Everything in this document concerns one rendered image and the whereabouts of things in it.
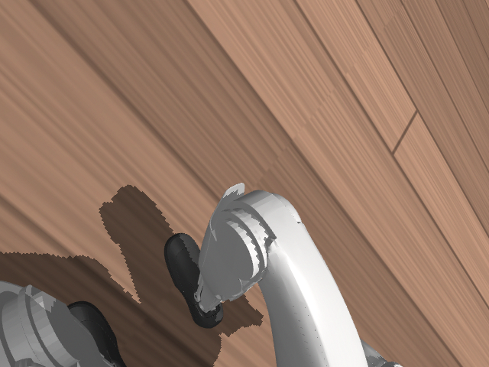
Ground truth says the right robot hand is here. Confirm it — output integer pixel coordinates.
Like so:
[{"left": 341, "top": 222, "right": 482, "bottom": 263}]
[{"left": 360, "top": 339, "right": 388, "bottom": 367}]

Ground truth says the left robot foot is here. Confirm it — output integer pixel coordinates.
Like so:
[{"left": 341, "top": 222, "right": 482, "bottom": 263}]
[{"left": 67, "top": 301, "right": 127, "bottom": 367}]

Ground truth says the right robot foot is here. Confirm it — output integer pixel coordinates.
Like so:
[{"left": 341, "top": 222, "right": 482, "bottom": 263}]
[{"left": 164, "top": 233, "right": 223, "bottom": 329}]

